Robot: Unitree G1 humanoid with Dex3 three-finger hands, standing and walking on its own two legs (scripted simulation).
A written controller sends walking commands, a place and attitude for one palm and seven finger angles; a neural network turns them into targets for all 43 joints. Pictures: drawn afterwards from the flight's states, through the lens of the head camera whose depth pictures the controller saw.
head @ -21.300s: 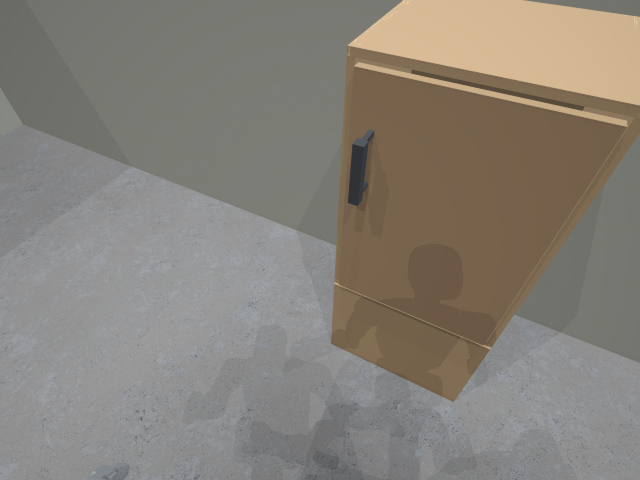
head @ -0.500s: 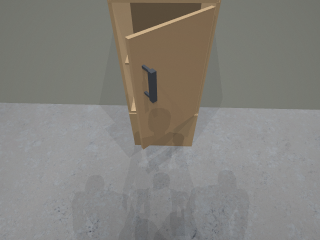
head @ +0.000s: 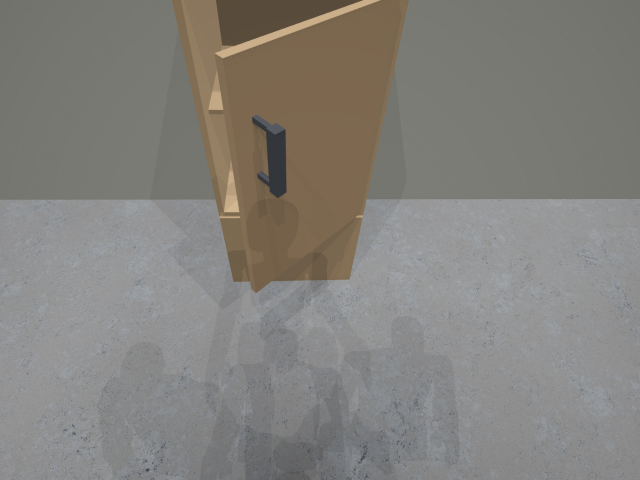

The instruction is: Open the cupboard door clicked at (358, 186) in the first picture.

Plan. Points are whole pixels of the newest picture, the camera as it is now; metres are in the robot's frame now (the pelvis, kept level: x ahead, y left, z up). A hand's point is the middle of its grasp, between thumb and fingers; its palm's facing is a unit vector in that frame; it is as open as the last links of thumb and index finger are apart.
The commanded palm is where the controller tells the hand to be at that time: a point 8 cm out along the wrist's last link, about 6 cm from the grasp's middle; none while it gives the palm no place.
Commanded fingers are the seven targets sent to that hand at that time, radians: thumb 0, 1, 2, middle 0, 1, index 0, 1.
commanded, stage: walk to a spot facing it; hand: left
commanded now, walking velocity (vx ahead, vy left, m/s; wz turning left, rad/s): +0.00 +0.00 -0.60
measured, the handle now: (268, 156) +0.58 +0.14 +0.05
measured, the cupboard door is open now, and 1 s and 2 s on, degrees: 42 42 42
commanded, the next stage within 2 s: none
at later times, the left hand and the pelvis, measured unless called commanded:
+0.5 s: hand out of the picture +0.13 +0.14 -0.15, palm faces -0.27 -0.91 -0.30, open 7.4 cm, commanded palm none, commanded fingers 0.00 0.90 0.90 -0.20 -0.30 -0.20 -0.30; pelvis -0.03 -0.04 +0.00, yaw -19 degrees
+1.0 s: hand (239, 461) +0.17 +0.12 -0.16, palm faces -0.52 -0.83 -0.20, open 7.4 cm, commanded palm none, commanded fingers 0.00 0.90 0.90 -0.20 -0.30 -0.20 -0.30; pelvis -0.01 -0.01 +0.01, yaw -36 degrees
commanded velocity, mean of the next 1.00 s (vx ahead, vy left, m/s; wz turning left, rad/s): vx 0.00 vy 0.00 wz -0.60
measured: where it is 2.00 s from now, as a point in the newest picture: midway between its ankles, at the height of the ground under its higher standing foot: outside the picture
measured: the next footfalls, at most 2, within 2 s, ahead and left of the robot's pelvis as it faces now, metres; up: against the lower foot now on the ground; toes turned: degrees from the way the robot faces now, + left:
right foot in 0.40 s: +0.00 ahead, -0.16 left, +0.00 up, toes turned -19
left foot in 0.82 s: +0.08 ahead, +0.06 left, +0.00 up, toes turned -29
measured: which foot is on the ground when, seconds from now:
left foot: down 0.00-0.40, up 0.42-0.80, down 0.82-1.00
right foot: down 0.00-0.00, up 0.02-0.38, down 0.40-0.82, up 0.84-1.00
